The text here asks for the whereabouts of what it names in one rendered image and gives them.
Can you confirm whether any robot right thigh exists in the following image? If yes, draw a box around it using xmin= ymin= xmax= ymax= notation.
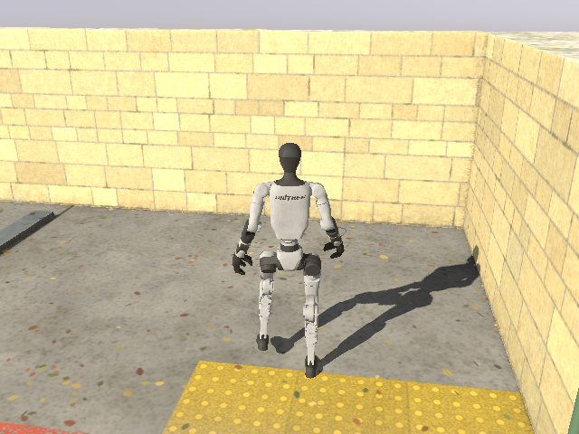
xmin=302 ymin=253 xmax=321 ymax=322

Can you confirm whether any robot right hand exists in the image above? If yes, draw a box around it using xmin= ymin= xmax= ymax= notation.
xmin=323 ymin=241 xmax=344 ymax=259

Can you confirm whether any robot right forearm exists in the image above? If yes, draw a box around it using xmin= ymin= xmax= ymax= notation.
xmin=326 ymin=217 xmax=342 ymax=246

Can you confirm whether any robot right upper arm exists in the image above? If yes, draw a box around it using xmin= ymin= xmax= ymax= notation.
xmin=308 ymin=182 xmax=335 ymax=231

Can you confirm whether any robot left shin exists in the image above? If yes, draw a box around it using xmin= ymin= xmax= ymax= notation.
xmin=259 ymin=279 xmax=271 ymax=339

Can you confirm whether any robot left forearm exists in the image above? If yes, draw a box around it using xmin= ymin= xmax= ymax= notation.
xmin=235 ymin=219 xmax=255 ymax=258

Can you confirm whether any robot left upper arm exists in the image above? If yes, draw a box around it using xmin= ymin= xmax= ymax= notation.
xmin=247 ymin=182 xmax=271 ymax=233

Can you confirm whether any robot left hand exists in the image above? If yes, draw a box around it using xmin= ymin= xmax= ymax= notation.
xmin=232 ymin=252 xmax=252 ymax=275

